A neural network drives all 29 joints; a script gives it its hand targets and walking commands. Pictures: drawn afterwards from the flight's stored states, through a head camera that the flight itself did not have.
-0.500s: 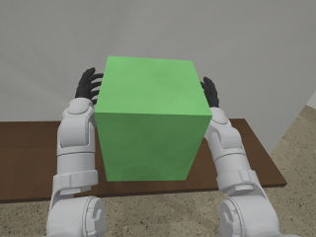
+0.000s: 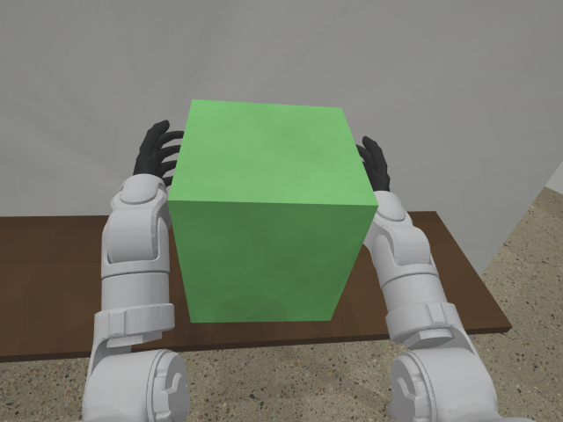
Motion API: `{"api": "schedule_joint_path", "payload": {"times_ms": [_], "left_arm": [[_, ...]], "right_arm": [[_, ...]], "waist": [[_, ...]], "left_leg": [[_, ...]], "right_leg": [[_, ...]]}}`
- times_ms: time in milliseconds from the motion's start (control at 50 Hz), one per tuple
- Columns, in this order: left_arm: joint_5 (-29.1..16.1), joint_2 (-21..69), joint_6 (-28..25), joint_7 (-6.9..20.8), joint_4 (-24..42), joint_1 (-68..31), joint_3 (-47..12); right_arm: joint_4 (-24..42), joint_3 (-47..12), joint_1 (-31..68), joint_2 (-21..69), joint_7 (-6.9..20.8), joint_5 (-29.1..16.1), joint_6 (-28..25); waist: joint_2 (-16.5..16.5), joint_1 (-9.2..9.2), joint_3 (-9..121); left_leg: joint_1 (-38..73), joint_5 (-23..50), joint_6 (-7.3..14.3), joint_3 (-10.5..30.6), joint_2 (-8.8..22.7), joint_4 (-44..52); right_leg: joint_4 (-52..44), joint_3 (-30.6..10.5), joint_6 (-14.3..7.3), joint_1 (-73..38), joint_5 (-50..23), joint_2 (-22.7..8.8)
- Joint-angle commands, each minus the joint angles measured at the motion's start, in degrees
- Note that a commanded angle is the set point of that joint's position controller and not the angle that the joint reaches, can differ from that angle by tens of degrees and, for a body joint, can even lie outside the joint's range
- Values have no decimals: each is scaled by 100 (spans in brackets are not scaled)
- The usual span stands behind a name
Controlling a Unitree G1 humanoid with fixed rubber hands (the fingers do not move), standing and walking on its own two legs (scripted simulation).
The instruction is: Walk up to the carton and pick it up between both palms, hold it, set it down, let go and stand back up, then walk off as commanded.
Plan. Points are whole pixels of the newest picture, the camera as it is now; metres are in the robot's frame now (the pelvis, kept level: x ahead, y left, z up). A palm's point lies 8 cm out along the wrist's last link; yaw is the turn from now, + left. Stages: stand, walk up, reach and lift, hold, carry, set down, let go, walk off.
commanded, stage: hold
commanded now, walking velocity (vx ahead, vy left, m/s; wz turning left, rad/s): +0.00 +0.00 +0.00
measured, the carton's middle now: (265, 216) +0.36 +0.00 +0.15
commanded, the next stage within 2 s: set down in 2.00 s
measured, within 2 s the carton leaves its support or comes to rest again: neither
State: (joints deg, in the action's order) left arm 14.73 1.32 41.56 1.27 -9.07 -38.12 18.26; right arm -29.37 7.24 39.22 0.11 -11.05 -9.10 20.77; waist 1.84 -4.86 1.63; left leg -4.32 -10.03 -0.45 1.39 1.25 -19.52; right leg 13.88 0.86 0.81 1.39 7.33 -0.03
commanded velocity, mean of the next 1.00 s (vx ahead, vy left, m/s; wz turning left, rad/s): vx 0.00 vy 0.00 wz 0.00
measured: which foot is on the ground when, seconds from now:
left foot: down 0.00-1.00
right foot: down 0.00-1.00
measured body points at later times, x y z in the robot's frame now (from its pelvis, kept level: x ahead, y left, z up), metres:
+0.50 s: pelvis +0.00 +0.00 +0.00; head -0.05 +0.02 +0.45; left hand +0.38 +0.15 +0.21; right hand +0.38 -0.15 +0.19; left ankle +0.01 +0.12 -0.75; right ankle +0.01 -0.13 -0.75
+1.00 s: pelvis +0.00 +0.00 +0.00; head -0.05 +0.02 +0.45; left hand +0.38 +0.15 +0.21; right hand +0.38 -0.15 +0.19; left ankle +0.01 +0.12 -0.75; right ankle +0.01 -0.13 -0.75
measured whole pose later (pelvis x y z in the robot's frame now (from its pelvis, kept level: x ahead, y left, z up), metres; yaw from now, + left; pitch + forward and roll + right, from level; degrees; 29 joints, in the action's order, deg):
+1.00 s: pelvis +0.00 +0.00 +0.00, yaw +0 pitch -5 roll -1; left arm 14.7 1.3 41.6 1.3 -8.6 -37.9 18.2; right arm -29.1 7.1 39.2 0.1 -11.1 -9.2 20.8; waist 1.8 -4.9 1.6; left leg -4.3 -10.0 -0.5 1.4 1.3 -19.5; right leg 13.9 0.9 0.8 1.4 7.3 0.0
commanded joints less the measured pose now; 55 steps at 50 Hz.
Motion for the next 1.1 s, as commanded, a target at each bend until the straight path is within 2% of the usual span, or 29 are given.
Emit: {"api": "schedule_joint_path", "payload": {"times_ms": [0,1080], "left_arm": [[-405,3310,-118,760,185,-2861,-2769],[-419,3298,-117,769,263,-2875,-2808]], "right_arm": [[1951,-2821,4830,2859,525,-803,-307],[1978,-2856,4783,2853,518,-813,-292]], "waist": [[-262,173,1780],[-256,169,1801]], "left_leg": [[559,1427,-30,-112,-271,204],[583,1453,-41,-114,-267,204]], "right_leg": [[-28,280,-43,-654,-619,423],[-27,290,-45,-658,-628,423]]}}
